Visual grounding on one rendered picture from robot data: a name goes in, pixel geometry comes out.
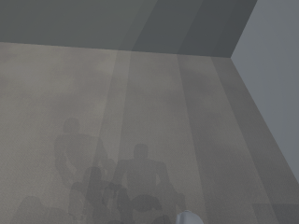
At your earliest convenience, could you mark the robot right thigh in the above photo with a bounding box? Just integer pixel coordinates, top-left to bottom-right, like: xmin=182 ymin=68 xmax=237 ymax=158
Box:
xmin=176 ymin=211 xmax=204 ymax=224

